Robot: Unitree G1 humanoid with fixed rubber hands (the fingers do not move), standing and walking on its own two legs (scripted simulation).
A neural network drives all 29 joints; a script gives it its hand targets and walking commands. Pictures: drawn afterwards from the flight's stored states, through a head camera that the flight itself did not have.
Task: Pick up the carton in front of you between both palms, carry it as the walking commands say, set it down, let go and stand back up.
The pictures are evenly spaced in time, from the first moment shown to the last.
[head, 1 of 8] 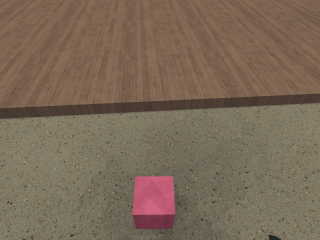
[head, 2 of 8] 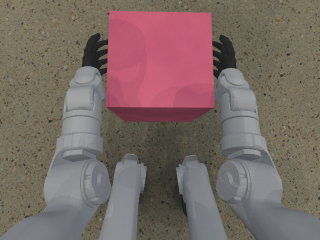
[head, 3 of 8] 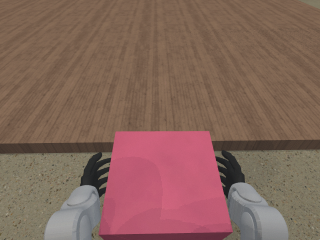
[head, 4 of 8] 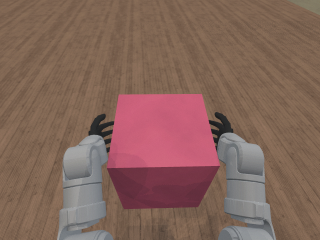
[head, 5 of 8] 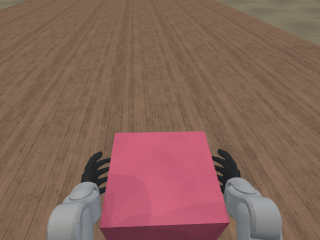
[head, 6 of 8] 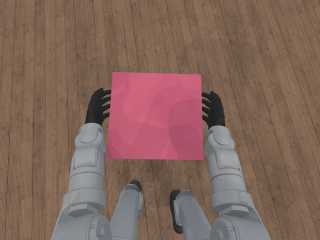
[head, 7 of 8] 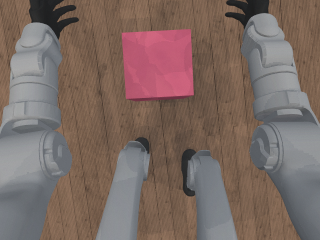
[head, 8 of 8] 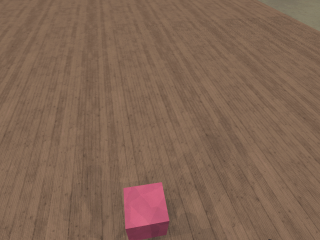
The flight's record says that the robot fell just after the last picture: no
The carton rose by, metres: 0.89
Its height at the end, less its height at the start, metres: +0.12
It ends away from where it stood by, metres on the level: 2.55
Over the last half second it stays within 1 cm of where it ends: yes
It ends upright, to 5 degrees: yes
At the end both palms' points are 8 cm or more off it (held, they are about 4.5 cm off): yes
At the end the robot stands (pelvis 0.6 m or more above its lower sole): yes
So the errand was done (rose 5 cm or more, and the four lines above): yes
